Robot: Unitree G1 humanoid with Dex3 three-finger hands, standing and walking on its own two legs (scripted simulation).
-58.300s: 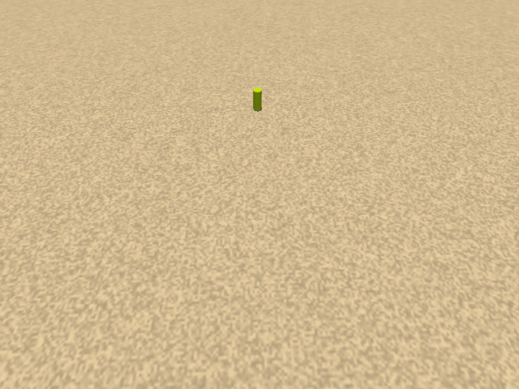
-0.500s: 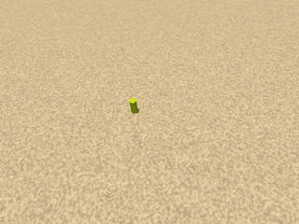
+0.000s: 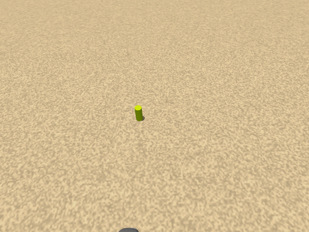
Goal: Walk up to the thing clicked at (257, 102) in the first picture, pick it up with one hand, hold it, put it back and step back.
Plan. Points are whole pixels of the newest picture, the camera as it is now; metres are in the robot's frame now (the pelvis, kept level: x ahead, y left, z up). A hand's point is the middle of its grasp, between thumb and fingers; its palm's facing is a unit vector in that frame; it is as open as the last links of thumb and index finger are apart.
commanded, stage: step back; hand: left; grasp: from above
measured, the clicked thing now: (138, 113) +1.07 +0.22 -0.70
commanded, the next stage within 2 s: stand in 0.40 s
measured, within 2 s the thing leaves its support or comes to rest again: neither
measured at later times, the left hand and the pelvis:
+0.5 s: hand out of the picture +0.13 +0.27 -0.14, palm faces -0.04 -0.94 -0.34, open 7.3 cm; pelvis +0.03 +0.02 +0.01, yaw -2 degrees
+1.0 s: hand out of the picture +0.12 +0.27 -0.14, palm faces -0.08 -0.94 -0.33, open 7.3 cm; pelvis +0.03 +0.02 +0.02, yaw -2 degrees
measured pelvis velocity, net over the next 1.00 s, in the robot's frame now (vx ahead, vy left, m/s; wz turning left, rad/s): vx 0.03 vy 0.02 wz -0.04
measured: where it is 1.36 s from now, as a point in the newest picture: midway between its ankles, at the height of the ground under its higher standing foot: outside the picture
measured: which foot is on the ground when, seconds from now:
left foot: up 0.00-0.04, down 0.06-1.00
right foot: down 0.00-1.00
